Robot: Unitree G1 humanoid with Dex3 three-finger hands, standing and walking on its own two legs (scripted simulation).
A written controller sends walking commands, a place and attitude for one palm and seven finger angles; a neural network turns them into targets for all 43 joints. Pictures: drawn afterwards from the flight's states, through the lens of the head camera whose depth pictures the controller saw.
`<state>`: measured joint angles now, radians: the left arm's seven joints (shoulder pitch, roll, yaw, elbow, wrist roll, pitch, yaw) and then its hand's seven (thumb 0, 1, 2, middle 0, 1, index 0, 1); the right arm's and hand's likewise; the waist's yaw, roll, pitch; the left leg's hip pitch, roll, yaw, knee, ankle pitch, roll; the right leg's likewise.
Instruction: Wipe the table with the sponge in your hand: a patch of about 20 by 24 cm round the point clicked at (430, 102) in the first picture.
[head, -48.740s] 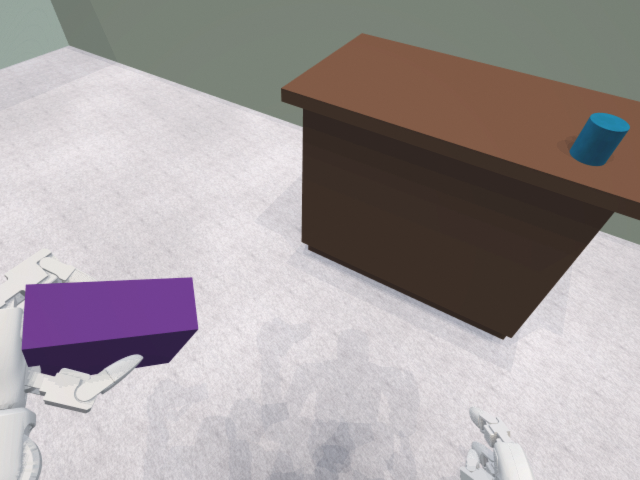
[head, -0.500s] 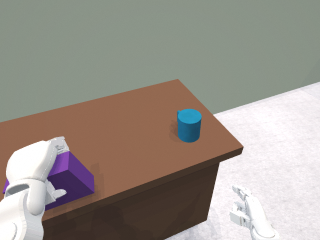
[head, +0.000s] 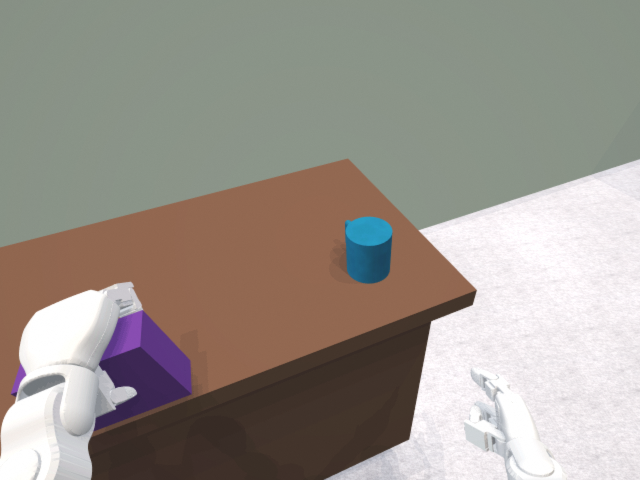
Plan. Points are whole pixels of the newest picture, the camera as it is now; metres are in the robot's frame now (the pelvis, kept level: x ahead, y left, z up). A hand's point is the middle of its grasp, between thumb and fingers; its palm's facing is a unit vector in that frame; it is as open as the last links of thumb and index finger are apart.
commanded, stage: step back with the hand held close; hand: left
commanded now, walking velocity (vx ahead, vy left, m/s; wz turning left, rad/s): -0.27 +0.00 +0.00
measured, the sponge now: (123, 382) +0.19 +0.29 +0.06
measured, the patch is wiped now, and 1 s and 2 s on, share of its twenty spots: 1.00 1.00 1.00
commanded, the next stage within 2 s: stop stepping back and stand still in 1.14 s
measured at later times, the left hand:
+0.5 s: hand (63, 349) +0.17 +0.30 +0.16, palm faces +0.37 -0.83 -0.42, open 9.5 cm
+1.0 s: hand out of the picture +0.04 +0.26 +0.17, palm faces +0.22 -0.89 -0.41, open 9.5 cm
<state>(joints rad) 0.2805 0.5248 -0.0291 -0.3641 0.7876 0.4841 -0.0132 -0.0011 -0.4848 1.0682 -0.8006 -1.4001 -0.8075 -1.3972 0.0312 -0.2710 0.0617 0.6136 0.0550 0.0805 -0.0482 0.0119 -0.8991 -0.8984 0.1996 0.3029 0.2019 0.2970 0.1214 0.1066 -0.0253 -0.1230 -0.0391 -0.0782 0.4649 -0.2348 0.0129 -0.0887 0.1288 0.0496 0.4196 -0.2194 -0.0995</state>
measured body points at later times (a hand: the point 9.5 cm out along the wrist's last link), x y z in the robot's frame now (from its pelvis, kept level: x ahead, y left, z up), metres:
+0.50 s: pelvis -0.04 +0.05 -0.02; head -0.05 +0.07 +0.43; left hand +0.14 +0.34 +0.18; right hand +0.10 -0.20 -0.10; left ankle +0.01 +0.11 -0.74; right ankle +0.01 -0.06 -0.74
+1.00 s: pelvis -0.16 +0.05 -0.02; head -0.15 +0.08 +0.43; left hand +0.02 +0.31 +0.19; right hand +0.01 -0.18 -0.09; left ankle +0.00 +0.12 -0.73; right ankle -0.22 -0.08 -0.74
